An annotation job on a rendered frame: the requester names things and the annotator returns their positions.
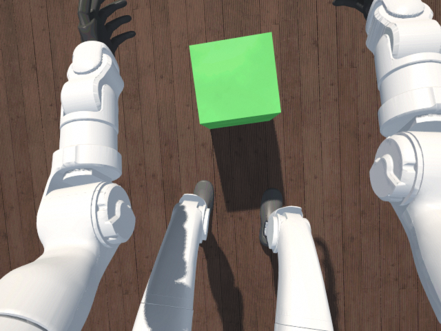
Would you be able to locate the robot left forearm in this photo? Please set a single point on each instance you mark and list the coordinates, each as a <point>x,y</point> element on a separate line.
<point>89,125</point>

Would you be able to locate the carton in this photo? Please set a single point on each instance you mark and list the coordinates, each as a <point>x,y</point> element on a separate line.
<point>235,81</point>

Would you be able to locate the left robot thigh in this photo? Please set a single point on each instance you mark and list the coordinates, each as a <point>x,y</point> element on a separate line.
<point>167,303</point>

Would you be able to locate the left robot hand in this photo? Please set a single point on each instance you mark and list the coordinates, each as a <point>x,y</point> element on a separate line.
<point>92,25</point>

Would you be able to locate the right robot hand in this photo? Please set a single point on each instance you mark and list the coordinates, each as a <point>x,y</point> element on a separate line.
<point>362,5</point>

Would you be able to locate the left robot upper arm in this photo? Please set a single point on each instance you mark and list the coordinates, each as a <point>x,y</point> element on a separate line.
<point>80,228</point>

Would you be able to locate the robot right forearm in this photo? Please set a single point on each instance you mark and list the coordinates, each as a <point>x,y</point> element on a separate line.
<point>406,44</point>

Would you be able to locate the right robot upper arm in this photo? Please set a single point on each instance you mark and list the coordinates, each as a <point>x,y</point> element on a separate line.
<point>407,173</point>

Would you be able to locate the right robot foot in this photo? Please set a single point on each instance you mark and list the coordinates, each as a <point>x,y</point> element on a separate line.
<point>271,200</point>

